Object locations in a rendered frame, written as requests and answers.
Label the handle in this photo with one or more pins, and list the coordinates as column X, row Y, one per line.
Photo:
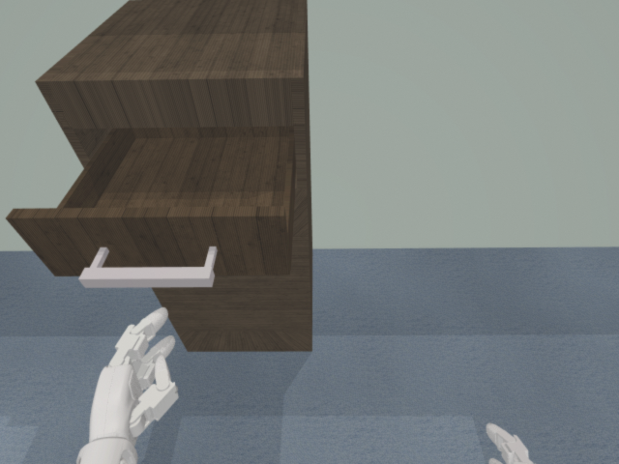
column 98, row 277

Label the robot left forearm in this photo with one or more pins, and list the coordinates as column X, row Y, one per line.
column 108, row 450

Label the cabinet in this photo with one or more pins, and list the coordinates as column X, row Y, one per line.
column 199, row 64

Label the drawer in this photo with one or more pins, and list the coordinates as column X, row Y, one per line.
column 160, row 197

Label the robot right hand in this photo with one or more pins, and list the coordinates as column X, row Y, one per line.
column 512, row 449

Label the robot left hand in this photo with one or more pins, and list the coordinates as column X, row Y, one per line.
column 121, row 383

